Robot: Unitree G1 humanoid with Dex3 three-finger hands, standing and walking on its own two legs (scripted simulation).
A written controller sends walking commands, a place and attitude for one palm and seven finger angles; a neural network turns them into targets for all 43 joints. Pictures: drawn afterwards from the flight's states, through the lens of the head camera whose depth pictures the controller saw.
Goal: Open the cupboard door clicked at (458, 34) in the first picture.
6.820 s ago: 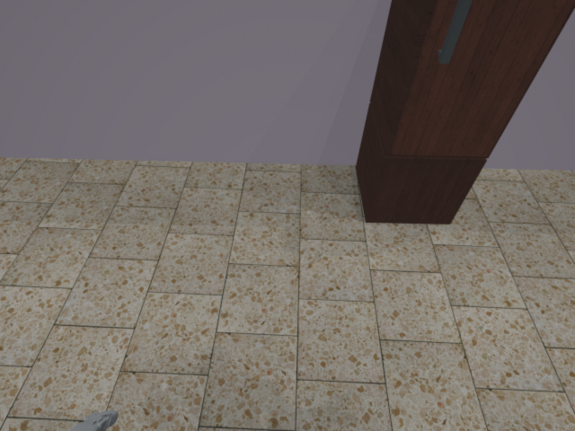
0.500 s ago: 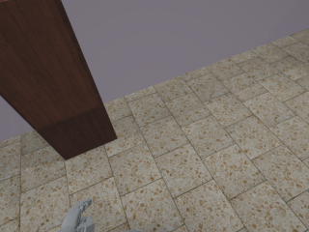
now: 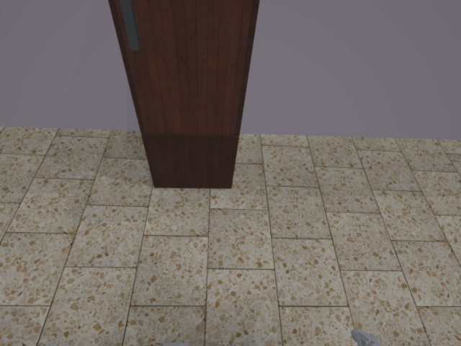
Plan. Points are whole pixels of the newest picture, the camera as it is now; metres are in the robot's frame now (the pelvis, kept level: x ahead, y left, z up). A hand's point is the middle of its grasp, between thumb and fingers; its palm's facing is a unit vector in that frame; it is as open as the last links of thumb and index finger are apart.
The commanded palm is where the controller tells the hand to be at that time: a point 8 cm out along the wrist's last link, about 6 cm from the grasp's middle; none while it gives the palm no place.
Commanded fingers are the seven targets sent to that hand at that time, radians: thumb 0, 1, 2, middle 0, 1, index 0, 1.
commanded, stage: turn to face it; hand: left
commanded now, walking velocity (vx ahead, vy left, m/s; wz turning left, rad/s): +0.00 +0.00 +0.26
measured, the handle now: (131, 13) +0.82 +0.35 +0.12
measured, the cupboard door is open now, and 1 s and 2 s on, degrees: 0 0 0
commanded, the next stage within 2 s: take the last steps up to it in 0.18 s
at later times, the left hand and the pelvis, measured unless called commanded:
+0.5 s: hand out of the picture +0.06 +0.19 -0.14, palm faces +0.11 -0.97 -0.23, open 7.4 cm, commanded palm none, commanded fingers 0.00 0.90 0.90 -0.20 -0.30 -0.20 -0.30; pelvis -0.01 -0.01 +0.01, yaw +6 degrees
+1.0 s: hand out of the picture -0.07 +0.16 -0.16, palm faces +0.35 -0.93 -0.12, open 7.4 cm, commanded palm none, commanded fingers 0.00 0.90 0.90 -0.20 -0.30 -0.20 -0.30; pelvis +0.11 +0.08 -0.01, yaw +13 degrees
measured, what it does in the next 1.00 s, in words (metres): walks ahead: right foot, then left foot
